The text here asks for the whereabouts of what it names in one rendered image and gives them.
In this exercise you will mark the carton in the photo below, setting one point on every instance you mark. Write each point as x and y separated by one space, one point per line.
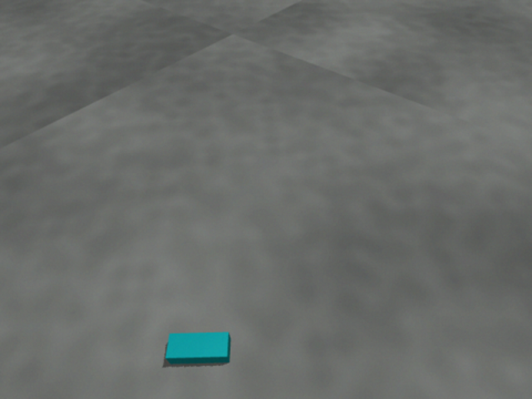
198 347

